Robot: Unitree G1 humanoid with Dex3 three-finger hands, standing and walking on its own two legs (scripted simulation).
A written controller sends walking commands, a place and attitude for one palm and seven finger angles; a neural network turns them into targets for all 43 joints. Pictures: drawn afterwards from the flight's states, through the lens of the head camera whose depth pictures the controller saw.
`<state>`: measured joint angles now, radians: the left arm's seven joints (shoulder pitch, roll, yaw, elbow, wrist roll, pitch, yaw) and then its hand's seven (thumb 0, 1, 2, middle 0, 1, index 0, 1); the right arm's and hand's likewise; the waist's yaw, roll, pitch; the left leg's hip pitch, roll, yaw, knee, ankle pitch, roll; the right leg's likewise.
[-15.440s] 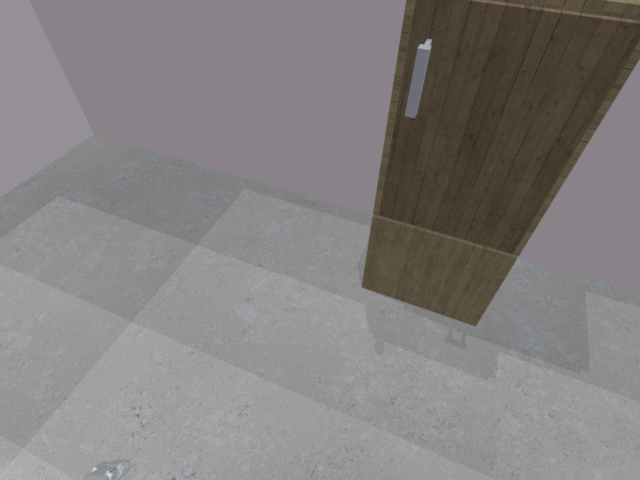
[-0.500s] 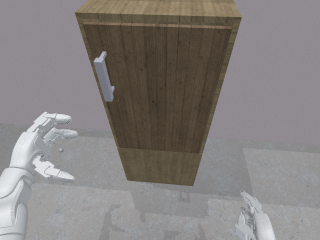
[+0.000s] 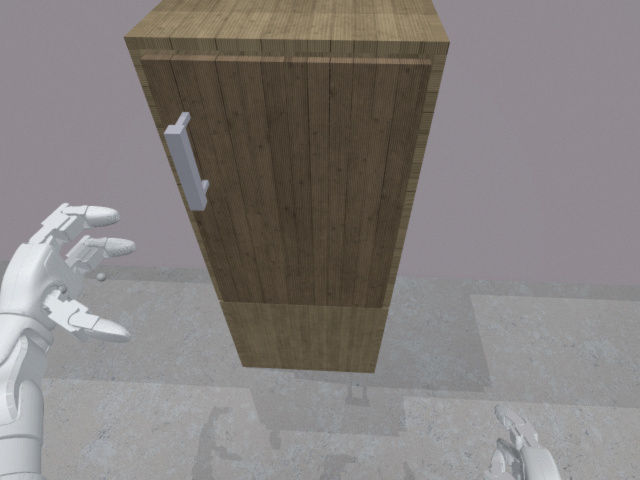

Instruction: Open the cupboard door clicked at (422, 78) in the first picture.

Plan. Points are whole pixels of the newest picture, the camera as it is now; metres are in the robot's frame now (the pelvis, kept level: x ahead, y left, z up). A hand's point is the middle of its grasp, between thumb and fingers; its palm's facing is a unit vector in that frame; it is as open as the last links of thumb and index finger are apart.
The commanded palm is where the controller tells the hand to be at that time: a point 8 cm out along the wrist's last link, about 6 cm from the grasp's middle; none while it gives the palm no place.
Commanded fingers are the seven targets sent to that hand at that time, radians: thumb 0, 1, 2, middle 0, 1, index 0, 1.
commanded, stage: raise the hand with hooked fingers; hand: left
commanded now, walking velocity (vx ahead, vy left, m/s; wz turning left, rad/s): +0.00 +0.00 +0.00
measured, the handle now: (191, 162) +0.54 +0.25 +0.11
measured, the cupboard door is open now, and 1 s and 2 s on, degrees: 0 0 0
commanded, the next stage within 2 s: move the hooked fingers beside the handle in 0.20 s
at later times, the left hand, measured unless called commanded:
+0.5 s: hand (102, 267) +0.31 +0.28 +0.13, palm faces +0.08 -1.00 -0.03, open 13.9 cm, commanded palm +0.29 +0.33 +0.13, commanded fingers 0.00 -0.50 0.30 -0.30 -1.20 -0.30 -1.20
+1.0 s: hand (111, 225) +0.38 +0.30 +0.13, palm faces +0.05 -1.00 -0.01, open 14.0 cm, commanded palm +0.35 +0.35 +0.12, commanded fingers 0.00 -0.50 0.30 -0.30 -1.20 -0.30 -1.20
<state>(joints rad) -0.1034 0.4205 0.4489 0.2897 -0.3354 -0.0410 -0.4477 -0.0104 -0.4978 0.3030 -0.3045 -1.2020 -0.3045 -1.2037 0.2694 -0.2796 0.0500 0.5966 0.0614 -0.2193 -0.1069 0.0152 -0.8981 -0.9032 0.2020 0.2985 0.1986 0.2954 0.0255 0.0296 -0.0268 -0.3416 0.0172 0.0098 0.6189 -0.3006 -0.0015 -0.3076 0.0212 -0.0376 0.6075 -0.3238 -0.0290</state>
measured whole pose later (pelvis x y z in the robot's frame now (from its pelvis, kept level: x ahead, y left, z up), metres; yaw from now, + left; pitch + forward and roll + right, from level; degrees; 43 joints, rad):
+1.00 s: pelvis +0.00 +0.02 -0.01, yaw +0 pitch +6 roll -1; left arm -0.47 0.54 0.47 0.72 -0.27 -0.12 -0.50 -0.01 -0.50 0.30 -0.30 -1.20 -0.30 -1.20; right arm 0.33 -0.29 0.05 0.62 0.06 -0.16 -0.10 0.01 -0.90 -0.90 0.20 0.30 0.20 0.30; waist -0.02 0.01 -0.04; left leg -0.47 0.01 0.01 0.68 -0.33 0.02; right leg -0.42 0.01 -0.04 0.64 -0.33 -0.01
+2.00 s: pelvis +0.00 +0.02 -0.02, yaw -2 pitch +17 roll -3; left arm -0.99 0.91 0.57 1.31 -0.09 -0.23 -0.56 -0.01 -0.50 0.30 -0.30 -1.20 -0.30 -1.20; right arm 0.42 -0.32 0.06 0.62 0.03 0.02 -0.08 0.01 -0.90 -0.90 0.20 0.30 0.20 0.30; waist -0.17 0.00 -0.05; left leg -0.76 0.05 0.01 0.82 -0.36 0.02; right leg -0.70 0.05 -0.03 0.73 -0.33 -0.01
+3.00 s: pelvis +0.01 +0.02 -0.03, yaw -2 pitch +18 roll -4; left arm -0.97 0.88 0.58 1.27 -0.12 -0.25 -0.57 -0.01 -0.50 0.30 -0.30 -1.20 -0.30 -1.20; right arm 0.41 -0.31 0.06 0.60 0.03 0.07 -0.07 0.01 -0.90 -0.90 0.20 0.30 0.20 0.30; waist -0.16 0.00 -0.06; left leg -0.79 0.05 -0.01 0.86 -0.39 0.02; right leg -0.71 0.05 -0.05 0.76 -0.36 -0.01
